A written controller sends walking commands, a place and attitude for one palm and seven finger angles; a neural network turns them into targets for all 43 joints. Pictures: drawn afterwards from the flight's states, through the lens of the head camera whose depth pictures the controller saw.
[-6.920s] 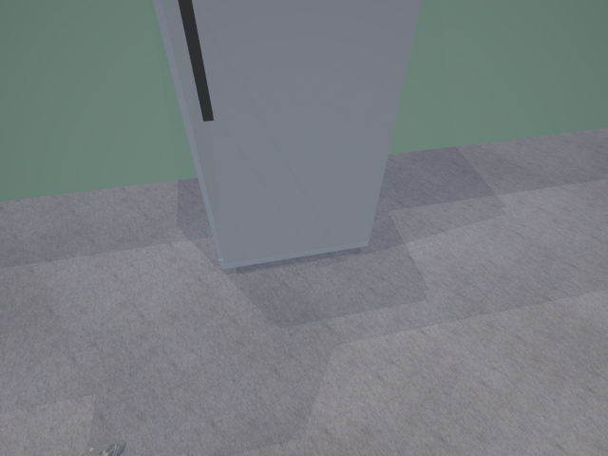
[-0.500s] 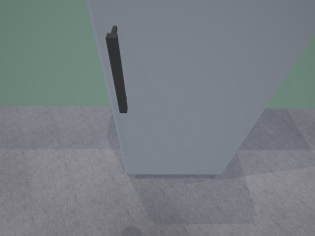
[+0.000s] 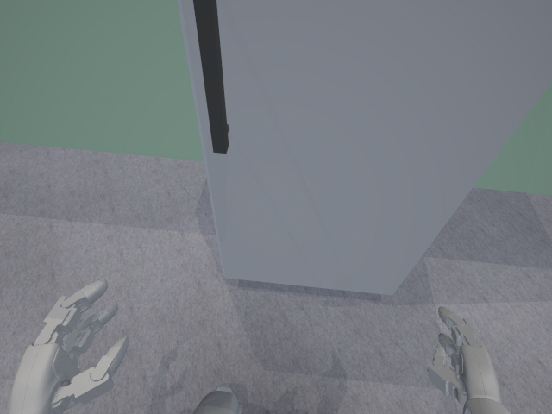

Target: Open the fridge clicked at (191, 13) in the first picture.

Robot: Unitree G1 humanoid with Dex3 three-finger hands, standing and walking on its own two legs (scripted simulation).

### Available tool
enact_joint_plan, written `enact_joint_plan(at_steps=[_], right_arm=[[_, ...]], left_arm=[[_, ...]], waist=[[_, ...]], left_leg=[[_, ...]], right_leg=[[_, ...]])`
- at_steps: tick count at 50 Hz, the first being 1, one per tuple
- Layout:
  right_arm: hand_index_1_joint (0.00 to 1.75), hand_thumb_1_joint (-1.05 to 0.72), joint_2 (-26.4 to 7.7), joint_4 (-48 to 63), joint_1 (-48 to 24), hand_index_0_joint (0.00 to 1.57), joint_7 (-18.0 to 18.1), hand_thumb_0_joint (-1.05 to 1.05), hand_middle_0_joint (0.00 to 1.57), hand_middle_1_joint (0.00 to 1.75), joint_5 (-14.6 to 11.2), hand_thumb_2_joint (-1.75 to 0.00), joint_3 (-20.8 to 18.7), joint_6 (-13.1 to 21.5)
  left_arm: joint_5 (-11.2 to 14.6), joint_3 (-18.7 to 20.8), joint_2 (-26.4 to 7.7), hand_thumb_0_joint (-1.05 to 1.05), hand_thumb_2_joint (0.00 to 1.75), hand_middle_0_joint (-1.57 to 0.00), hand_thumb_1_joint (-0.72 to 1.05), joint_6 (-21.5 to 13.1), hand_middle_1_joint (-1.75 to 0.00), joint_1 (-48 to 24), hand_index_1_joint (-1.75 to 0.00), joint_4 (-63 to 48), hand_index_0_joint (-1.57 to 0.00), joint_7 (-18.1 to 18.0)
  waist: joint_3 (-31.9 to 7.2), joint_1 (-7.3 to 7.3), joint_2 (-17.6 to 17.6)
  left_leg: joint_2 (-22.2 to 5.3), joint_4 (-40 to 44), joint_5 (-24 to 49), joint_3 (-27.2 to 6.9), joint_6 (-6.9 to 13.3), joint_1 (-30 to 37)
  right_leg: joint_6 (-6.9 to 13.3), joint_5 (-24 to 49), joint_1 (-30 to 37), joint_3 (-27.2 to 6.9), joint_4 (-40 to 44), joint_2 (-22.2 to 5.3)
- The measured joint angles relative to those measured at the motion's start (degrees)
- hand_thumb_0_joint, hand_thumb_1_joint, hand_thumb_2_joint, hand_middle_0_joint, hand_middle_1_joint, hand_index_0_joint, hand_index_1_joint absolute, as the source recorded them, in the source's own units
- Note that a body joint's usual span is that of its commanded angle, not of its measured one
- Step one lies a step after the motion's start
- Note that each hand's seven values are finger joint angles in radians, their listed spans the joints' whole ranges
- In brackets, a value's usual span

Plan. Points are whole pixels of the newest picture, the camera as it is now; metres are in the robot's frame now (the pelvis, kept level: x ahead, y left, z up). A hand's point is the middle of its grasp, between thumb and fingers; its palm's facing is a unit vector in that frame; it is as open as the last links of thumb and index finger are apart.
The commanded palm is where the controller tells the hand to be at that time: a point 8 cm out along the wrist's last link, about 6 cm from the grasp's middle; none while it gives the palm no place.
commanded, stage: raise the hand to about handle height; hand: left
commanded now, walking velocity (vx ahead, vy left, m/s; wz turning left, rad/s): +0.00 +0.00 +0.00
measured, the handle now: (217, 77) +0.58 +0.17 +0.18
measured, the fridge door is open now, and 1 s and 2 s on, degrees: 0 0 0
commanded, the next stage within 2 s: move the hooked fingers beside the handle in 1.60 s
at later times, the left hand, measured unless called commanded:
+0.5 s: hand (75, 269) +0.25 +0.28 +0.11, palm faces +0.04 -1.00 -0.04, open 12.1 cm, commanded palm +0.22 +0.33 +0.13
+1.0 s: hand (8, 206) +0.27 +0.32 +0.19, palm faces +0.07 -1.00 -0.06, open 14.0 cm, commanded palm +0.24 +0.37 +0.20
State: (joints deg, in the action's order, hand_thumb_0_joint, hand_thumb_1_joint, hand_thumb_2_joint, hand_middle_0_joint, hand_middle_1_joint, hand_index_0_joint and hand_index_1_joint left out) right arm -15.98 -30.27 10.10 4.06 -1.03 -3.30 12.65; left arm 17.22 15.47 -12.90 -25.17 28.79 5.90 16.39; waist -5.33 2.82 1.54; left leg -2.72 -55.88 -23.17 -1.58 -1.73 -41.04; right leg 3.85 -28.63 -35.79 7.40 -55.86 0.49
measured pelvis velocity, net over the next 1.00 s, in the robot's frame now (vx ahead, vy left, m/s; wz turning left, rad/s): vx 0.01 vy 0.05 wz -0.01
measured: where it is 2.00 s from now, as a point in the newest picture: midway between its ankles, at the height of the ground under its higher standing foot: outside the picture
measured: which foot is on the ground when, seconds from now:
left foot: down 0.00-1.00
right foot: down 0.00-1.00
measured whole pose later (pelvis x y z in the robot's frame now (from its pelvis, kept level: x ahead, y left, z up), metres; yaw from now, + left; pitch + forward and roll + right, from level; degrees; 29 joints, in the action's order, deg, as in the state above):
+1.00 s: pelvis +0.01 +0.05 +0.05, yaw +0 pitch -1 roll -2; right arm -13.7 -33.0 13.0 6.6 -3.0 5.8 13.1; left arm 19.8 23.2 -23.7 1.3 0.5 3.1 22.5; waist -1.0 4.0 -1.4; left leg -0.1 -35.9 -15.2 1.1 2.2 -20.0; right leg -0.3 -17.6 -13.9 5.0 -32.4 -1.1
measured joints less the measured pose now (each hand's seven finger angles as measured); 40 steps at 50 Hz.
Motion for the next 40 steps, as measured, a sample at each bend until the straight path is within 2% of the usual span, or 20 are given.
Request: enact_joint_plan(at_steps=[2, 4, 6, 8, 11, 13, 15, 19, 21, 23, 28, 31, 35, 40], right_arm=[[0.3, -0.9, 0.2, -1.6, 0.5, 0.2, 0.7, 0.01, 0.2, 0.3, 0.0, -0.9, 0.7, 0.8], [0.3, -0.9, 0.6, -3.5, 0.7, 0.2, 1.1, 0.01, 0.2, 0.3, -0.3, -0.9, 2.0, 1.4], [0.3, -0.9, 1.3, -4.8, 0.8, 0.2, 1.4, 0.01, 0.2, 0.3, -0.8, -0.9, 3.5, 1.6], [0.3, -0.9, 2.2, -5.5, 1.2, 0.2, 1.7, 0.01, 0.21, 0.3, -1.2, -0.9, 4.8, 1.1], [0.3, -0.9, 3.3, -5.1, 2.6, 0.2, 1.9, 0.01, 0.21, 0.3, -1.5, -0.9, 6.0, 0.0], [0.3, -0.9, 3.7, -4.5, 4.1, 0.2, 1.7, 0.02, 0.21, 0.3, -1.4, -0.9, 6.1, -0.5], [0.3, -0.9, 3.7, -4.0, 5.8, 0.2, 1.4, 0.02, 0.21, 0.3, -1.3, -0.9, 5.5, -0.3], [0.3, -0.9, 2.7, -4.0, 8.6, 0.2, 0.6, 0.02, 0.21, 0.3, -1.1, -0.9, 4.2, 0.6], [0.3, -0.9, 1.7, -4.3, 8.9, 0.2, 0.4, 0.02, 0.21, 0.3, -1.0, -0.9, 3.8, 1.0], [0.3, -0.9, 0.7, -4.6, 8.5, 0.2, 0.5, 0.02, 0.21, 0.3, -1.2, -0.9, 3.8, 1.3], [0.3, -0.9, 0.1, -4.5, 6.0, 0.2, 1.5, 0.02, 0.21, 0.3, -1.5, -0.9, 4.3, 2.1], [0.3, -0.9, 0.8, -3.6, 4.7, 0.2, 1.8, 0.02, 0.21, 0.3, -1.5, -0.9, 4.9, 2.7], [0.3, -0.9, 1.8, -2.6, 3.6, 0.2, 1.5, 0.02, 0.21, 0.3, -1.5, -0.9, 6.1, 2.8], [0.3, -0.9, 2.4, -1.6, 2.6, 0.2, 1.6, 0.01, 0.21, 0.3, -2.1, -0.9, 7.8, 1.3]], left_arm=[[1.1, 0.7, -0.3, 0.01, 0.72, -0.23, 0.47, -3.3, -0.58, -0.9, -0.57, -3.0, -0.23, -0.3], [2.3, 0.6, -1.0, 0.01, 0.7, -0.23, 0.42, -5.6, -0.61, -3.7, -0.6, -4.8, -0.23, 1.3], [3.0, 0.2, -2.5, 0.01, 0.68, -0.23, 0.38, -5.0, -0.64, -8.0, -0.63, -4.2, -0.23, 4.3], [3.1, -0.2, -4.6, 0.01, 0.66, -0.24, 0.33, -0.6, -0.67, -12.2, -0.66, -2.1, -0.23, 7.5], [3.7, 0.4, -7.4, 0.01, 0.63, -0.25, 0.26, 9.3, -0.71, -15.8, -0.71, 1.7, -0.24, 10.1], [4.8, 2.1, -7.7, 0.0, 0.61, -0.25, 0.21, 14.0, -0.74, -15.4, -0.74, 2.5, -0.25, 9.3], [5.9, 4.4, -6.9, 0.0, 0.59, -0.26, 0.17, 15.4, -0.77, -13.8, -0.77, 1.3, -0.25, 6.9], [5.9, 6.7, -4.9, 0.0, 0.55, -0.26, 0.08, 11.9, -0.83, -11.1, -0.83, -3.5, -0.26, 2.7], [5.4, 6.3, -4.4, 0.0, 0.53, -0.26, 0.03, 10.2, -0.86, -11.0, -0.86, -4.8, -0.26, 2.5], [4.7, 5.2, -4.3, 0.0, 0.51, -0.26, -0.02, 10.1, -0.89, -11.6, -0.89, -4.8, -0.26, 3.3], [3.2, 2.8, -5.6, 0.0, 0.46, -0.27, -0.14, 13.7, -0.97, -14.0, -0.96, -4.2, -0.27, 5.4], [2.8, 3.1, -6.6, 0.0, 0.43, -0.28, -0.21, 15.1, -1.01, -15.4, -1.01, -5.8, -0.28, 4.4], [3.7, 4.9, -7.6, -0.01, 0.39, -0.29, -0.3, 16.3, -1.07, -18.4, -1.07, -7.3, -0.28, 3.4], [3.9, 6.5, -9.3, -0.01, 0.34, -0.3, -0.41, 22.8, -1.14, -23.2, -1.13, -3.8, -0.29, 5.2]], waist=[[0.0, 0.54, -0.7], [0.2, 0.47, -1.7], [0.6, -0.05, -2.6], [0.9, -0.93, -3.3], [1.2, -2.7, -3.8], [1.0, -3.67, -3.8], [0.8, -3.94, -3.6], [0.7, -2.9, -3.1], [1.1, -2.29, -3.0], [1.5, -1.85, -3.1], [2.2, -1.42, -2.7], [2.3, -1.28, -2.3], [1.9, -0.77, -2.1], [1.9, 0.25, -2.7]], left_leg=[[-0.2, -1.6, -0.6, -1.1, -0.1, -1.0], [-0.3, -2.6, -1.0, -2.0, 0.0, -1.3], [-0.5, -2.8, -1.0, -2.3, 0.1, -1.2], [-0.5, -1.8, -0.5, -1.8, 0.2, -0.4], [-0.5, 1.4, 0.6, -0.1, 0.3, 2.0], [-0.4, 4.0, 1.4, 1.4, 0.5, 3.9], [-0.4, 6.1, 1.9, 2.7, 0.9, 5.5], [0.2, 8.5, 2.4, 3.7, 1.8, 7.5], [0.5, 8.7, 2.4, 3.5, 2.3, 7.7], [0.9, 8.6, 2.5, 3.3, 2.7, 7.7], [1.6, 9.7, 3.0, 3.2, 3.6, 9.3], [1.8, 11.0, 3.4, 3.3, 3.8, 11.3], [2.1, 13.0, 4.0, 3.3, 4.0, 14.1], [2.5, 15.6, 5.3, 3.1, 4.2, 16.7]], right_leg=[[0.2, -0.4, -0.2, 1.0, -0.6, 0.3], [0.3, -0.5, 0.1, 1.8, -0.7, 0.6], [0.2, -0.3, 0.5, 2.0, -0.4, 0.8], [0.0, 0.3, 1.0, 1.6, 0.5, 0.8], [-0.6, 1.7, 2.4, -0.1, 2.9, 0.6], [-1.2, 2.6, 3.5, -1.4, 4.8, 0.5], [-1.7, 3.4, 4.6, -2.7, 6.7, 0.4], [-2.4, 4.4, 6.4, -3.6, 9.2, 0.0], [-2.8, 4.6, 7.0, -3.4, 9.8, -0.4], [-3.1, 4.7, 7.4, -3.1, 10.3, -0.7], [-3.9, 5.6, 9.5, -3.0, 12.2, -1.2], [-4.1, 6.3, 11.7, -3.1, 13.9, -1.4], [-4.3, 7.2, 14.7, -3.0, 16.3, -1.5], [-4.6, 8.5, 17.5, -2.8, 19.1, -1.8]])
